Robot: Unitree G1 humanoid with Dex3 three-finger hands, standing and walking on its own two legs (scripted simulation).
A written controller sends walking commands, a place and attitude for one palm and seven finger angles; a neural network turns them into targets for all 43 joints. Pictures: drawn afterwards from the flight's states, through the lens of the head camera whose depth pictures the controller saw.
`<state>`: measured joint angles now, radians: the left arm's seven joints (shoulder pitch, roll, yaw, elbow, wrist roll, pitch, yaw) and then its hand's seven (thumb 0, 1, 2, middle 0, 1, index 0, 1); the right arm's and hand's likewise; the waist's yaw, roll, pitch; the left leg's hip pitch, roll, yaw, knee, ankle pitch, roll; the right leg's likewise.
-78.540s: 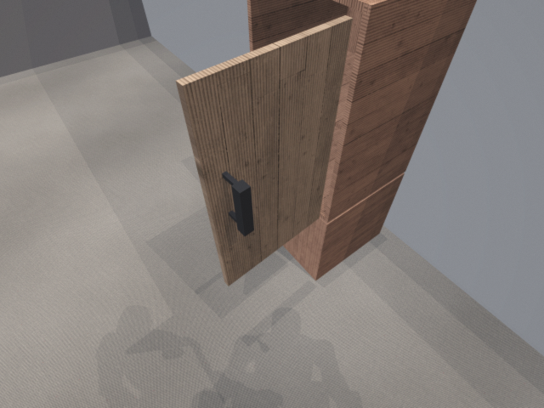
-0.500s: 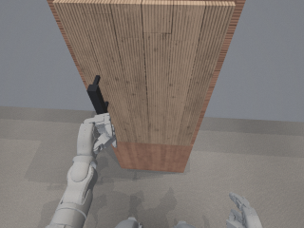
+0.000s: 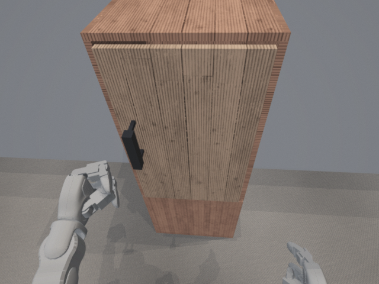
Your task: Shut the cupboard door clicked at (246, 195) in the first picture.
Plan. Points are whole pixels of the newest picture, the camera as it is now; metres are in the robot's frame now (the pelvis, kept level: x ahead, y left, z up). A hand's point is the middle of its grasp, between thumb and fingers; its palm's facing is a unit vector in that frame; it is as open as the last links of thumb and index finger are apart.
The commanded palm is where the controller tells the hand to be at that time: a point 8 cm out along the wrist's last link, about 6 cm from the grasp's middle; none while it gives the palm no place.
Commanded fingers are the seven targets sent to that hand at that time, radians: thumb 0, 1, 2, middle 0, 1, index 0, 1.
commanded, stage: draw the hand back to the body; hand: left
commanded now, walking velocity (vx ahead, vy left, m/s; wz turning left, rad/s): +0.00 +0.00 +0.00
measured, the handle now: (135, 145) +0.45 +0.18 +0.02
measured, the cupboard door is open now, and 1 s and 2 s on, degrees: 0 0 0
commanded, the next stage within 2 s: step back with the hand held close in 1.06 s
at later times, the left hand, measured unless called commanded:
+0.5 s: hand (27, 199) +0.21 +0.26 +0.16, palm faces +0.36 -0.87 -0.35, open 4.7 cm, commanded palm +0.17 +0.31 +0.18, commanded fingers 0.00 0.90 0.90 -0.42 -0.54 -0.42 -0.54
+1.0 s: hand out of the picture +0.19 +0.28 +0.19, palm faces +0.46 -0.80 -0.38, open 7.4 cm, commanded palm +0.14 +0.32 +0.21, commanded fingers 0.00 0.90 0.90 -0.20 -0.30 -0.20 -0.30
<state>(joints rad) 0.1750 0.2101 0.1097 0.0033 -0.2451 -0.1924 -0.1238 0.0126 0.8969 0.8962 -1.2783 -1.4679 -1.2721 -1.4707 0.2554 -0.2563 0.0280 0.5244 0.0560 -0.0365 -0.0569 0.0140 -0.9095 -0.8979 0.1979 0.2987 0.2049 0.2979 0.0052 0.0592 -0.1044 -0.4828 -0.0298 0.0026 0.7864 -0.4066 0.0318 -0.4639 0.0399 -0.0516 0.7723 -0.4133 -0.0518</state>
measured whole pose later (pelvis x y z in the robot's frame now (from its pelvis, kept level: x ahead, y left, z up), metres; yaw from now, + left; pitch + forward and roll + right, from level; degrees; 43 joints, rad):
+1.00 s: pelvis +0.00 +0.02 +0.03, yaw +0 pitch -4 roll +0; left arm 0.45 0.34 0.33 -0.37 -0.08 -0.05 0.11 0.01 0.89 0.90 -0.22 -0.31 -0.22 -0.31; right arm 0.21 -0.24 0.02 0.63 0.03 -0.08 -0.07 0.02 -0.91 -0.90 0.20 0.30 0.21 0.30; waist 0.07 0.08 -0.02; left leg -0.12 -0.06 0.00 0.43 -0.24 0.06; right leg -0.10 0.02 -0.04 0.42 -0.25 -0.02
